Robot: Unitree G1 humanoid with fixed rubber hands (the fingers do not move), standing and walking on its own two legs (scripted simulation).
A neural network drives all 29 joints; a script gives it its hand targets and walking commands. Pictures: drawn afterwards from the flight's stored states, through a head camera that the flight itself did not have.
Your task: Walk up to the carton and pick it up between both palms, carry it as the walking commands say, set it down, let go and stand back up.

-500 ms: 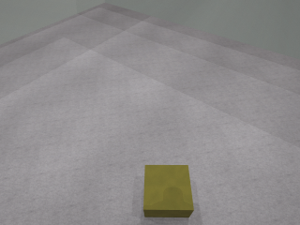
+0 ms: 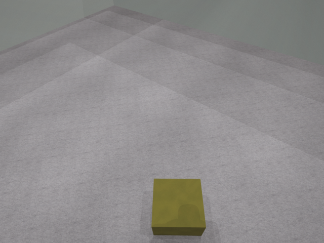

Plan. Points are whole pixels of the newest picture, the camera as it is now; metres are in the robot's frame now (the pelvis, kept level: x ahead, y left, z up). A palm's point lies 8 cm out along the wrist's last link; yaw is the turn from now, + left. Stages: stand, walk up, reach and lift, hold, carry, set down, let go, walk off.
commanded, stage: stand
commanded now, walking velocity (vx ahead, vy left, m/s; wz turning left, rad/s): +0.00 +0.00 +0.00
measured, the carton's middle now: (177, 206) +0.43 -0.03 -0.69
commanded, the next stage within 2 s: reach and lift in 0.74 s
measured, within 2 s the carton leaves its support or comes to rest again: neither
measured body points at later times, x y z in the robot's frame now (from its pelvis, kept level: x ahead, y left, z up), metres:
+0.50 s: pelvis -0.02 +0.00 +0.00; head -0.01 +0.00 +0.45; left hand -0.04 +0.21 -0.16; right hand -0.04 -0.22 -0.16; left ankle -0.02 +0.14 -0.74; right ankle -0.03 -0.09 -0.74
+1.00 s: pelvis -0.05 +0.00 -0.03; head +0.03 +0.00 +0.41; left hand +0.15 +0.22 -0.16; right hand +0.13 -0.24 -0.16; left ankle -0.02 +0.14 -0.74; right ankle -0.03 -0.09 -0.74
